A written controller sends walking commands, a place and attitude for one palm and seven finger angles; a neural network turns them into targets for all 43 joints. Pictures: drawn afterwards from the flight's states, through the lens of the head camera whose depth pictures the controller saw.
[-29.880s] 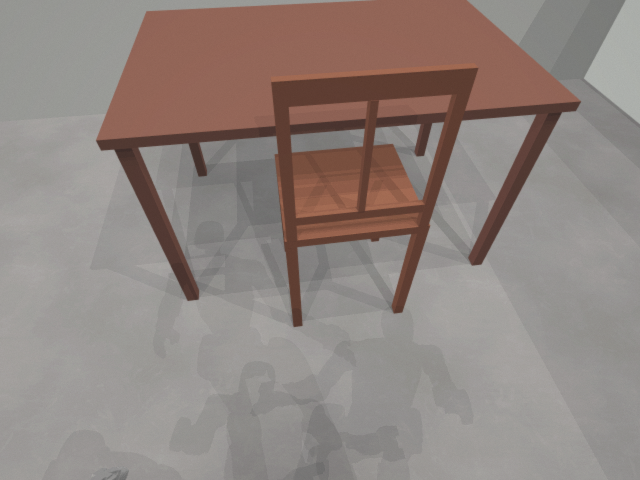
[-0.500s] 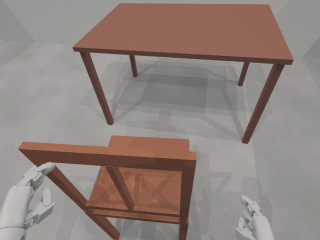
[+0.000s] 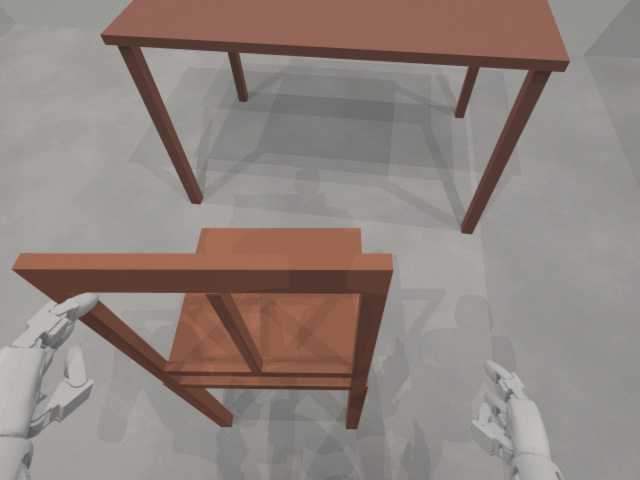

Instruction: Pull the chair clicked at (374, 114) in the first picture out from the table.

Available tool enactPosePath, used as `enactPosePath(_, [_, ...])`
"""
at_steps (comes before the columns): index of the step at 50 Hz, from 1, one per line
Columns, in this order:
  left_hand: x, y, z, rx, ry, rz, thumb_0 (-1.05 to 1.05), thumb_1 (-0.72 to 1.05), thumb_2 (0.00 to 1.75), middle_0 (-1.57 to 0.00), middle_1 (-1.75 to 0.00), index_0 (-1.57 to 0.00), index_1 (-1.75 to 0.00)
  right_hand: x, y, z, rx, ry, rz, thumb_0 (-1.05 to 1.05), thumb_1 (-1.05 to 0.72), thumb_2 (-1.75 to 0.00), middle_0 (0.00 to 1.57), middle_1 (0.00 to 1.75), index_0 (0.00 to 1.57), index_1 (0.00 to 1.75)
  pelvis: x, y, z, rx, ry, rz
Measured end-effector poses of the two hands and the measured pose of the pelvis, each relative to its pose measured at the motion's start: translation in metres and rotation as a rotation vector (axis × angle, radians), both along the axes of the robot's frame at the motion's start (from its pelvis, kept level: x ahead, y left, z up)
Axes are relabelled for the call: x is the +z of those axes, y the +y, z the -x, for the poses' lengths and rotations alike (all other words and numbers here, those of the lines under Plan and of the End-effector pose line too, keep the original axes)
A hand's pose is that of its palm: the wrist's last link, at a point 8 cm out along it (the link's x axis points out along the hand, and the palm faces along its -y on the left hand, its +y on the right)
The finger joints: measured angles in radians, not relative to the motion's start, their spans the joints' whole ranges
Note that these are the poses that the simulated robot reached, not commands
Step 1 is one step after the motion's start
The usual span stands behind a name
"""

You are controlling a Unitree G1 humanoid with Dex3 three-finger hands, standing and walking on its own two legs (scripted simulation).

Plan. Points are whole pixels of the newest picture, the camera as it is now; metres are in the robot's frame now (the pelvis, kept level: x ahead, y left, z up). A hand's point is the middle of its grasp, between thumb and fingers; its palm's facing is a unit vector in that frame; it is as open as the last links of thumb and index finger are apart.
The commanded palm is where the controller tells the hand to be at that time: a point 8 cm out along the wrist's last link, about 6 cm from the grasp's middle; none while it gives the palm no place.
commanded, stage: step back with the hand held close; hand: left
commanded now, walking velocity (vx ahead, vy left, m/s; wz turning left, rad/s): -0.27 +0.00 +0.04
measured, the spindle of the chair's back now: (240, 335) +0.30 +0.16 -0.07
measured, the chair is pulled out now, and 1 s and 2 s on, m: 0.62 0.62 0.62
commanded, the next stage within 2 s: stop stepping back and stand still in 0.68 s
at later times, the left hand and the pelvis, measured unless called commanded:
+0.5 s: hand out of the picture +0.12 +0.28 +0.14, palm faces +0.39 -0.79 -0.47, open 7.4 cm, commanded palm +0.05 +0.32 +0.18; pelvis -0.09 +0.02 -0.01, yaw +0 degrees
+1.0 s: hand out of the picture +0.05 +0.30 +0.17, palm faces +0.45 -0.75 -0.47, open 7.4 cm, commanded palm -0.01 +0.33 +0.18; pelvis -0.15 +0.03 -0.01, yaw +1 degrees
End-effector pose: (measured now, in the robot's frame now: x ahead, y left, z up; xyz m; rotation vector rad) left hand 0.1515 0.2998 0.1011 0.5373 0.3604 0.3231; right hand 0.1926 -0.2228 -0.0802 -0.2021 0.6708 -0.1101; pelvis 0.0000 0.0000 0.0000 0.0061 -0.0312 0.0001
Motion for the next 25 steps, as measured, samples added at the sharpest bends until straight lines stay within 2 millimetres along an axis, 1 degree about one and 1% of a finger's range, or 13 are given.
enactPosePath(2, [0.002,-0.003,0.006,-0.028,-0.005,-0.005,0.01,0.89,0.9,-0.21,-0.3,-0.38,-0.36,0.001,-0.005,0.01,-0.023,0.013,0.013,0.01,-0.9,-0.9,0.2,0.3,0.2,0.3,-0.001,0.0,0.007,0.001,0.003,-0.001])
enactPosePath(3, [0.008,-0.004,0.009,-0.044,-0.036,-0.008,0.01,0.89,0.9,-0.21,-0.3,-0.38,-0.36,0.001,-0.007,0.015,-0.032,0.02,0.02,0.01,-0.91,-0.9,0.2,0.3,0.2,0.3,-0.001,0.0,0.011,0.002,0.004,-0.001])
enactPosePath(5, [0.032,-0.009,0.012,-0.078,-0.164,-0.037,0.01,0.89,0.9,-0.21,-0.31,-0.36,-0.35,0.001,-0.01,0.026,-0.041,0.036,0.036,0.01,-0.91,-0.9,0.2,0.3,0.2,0.3,-0.002,0.0,0.018,0.007,0.005,-0.001])
enactPosePath(7, [0.067,-0.012,0.016,-0.112,-0.335,-0.1,0.02,0.89,0.9,-0.22,-0.31,-0.33,-0.34,0.0,-0.011,0.036,-0.045,0.048,0.042,0.01,-0.91,-0.9,0.2,0.3,0.2,0.3,-0.003,-0.001,0.024,0.01,0.005,-0.001])
enactPosePath(9, [0.098,-0.01,0.023,-0.121,-0.489,-0.182,0.02,0.89,0.9,-0.22,-0.31,-0.3,-0.33,-0.002,-0.01,0.045,-0.057,0.049,0.033,0.01,-0.91,-0.9,0.2,0.3,0.2,0.3,-0.003,-0.001,0.03,0.007,0.007,-0.001])
enactPosePath(11, [0.117,-0.005,0.031,-0.097,-0.587,-0.243,0.01,0.89,0.9,-0.22,-0.31,-0.27,-0.32,-0.003,-0.01,0.055,-0.075,0.041,0.009,0.01,-0.91,-0.9,0.2,0.3,0.2,0.3,-0.004,0.0,0.036,0.0,0.012,0.001])
enactPosePath(12, [0.12,-0.001,0.035,-0.077,-0.61,-0.255,0.01,0.89,0.9,-0.21,-0.31,-0.26,-0.32,-0.004,-0.01,0.06,-0.087,0.035,-0.005,0.01,-0.91,-0.9,0.2,0.3,0.2,0.3,-0.005,0.0,0.039,-0.005,0.015,0.003])
enactPosePath(13, [0.119,0.003,0.038,-0.054,-0.617,-0.253,0.01,0.89,0.9,-0.21,-0.31,-0.25,-0.31,-0.006,-0.009,0.065,-0.099,0.03,-0.018,0.01,-0.91,-0.9,0.2,0.3,0.2,0.3,-0.005,0.002,0.041,-0.01,0.018,0.005])
enactPosePath(15, [0.106,0.009,0.042,-0.012,-0.592,-0.22,0.0,0.89,0.9,-0.21,-0.3,-0.23,-0.31,-0.008,-0.009,0.078,-0.115,0.027,-0.033,0.01,-0.91,-0.9,0.2,0.3,0.2,0.3,-0.006,0.005,0.048,-0.016,0.025,0.006])
enactPosePath(19, [0.066,0.014,0.05,0.009,-0.487,-0.11,0.0,0.89,0.9,-0.2,-0.3,-0.21,-0.3,-0.013,-0.008,0.108,-0.12,0.066,-0.002,0.01,-0.91,-0.9,0.2,0.3,0.2,0.3,-0.009,0.014,0.065,-0.021,0.028,0.008])
enactPosePath(21, [0.053,0.013,0.056,-0.009,-0.453,-0.064,0.01,0.89,0.9,-0.21,-0.3,-0.21,-0.3,-0.012,-0.006,0.125,-0.123,0.092,0.027,0.01,-0.91,-0.9,0.2,0.3,0.2,0.3,-0.009,0.018,0.073,-0.026,0.026,0.012])
enactPosePath(23, [0.052,0.012,0.062,-0.04,-0.454,-0.055,0.01,0.89,0.9,-0.21,-0.3,-0.21,-0.3,-0.009,-0.003,0.141,-0.128,0.105,0.051,0.01,-0.91,-0.9,0.2,0.3,0.2,0.3,-0.008,0.022,0.082,-0.024,0.022,0.021])
enactPosePath(25, [0.063,0.013,0.07,-0.082,-0.496,-0.084,0.01,0.89,0.9,-0.21,-0.31,-0.21,-0.3,-0.006,0.0,0.154,-0.13,0.103,0.064,0.01,-0.91,-0.9,0.2,0.3,0.2,0.3,-0.009,0.023,0.089,-0.005,0.016,0.035])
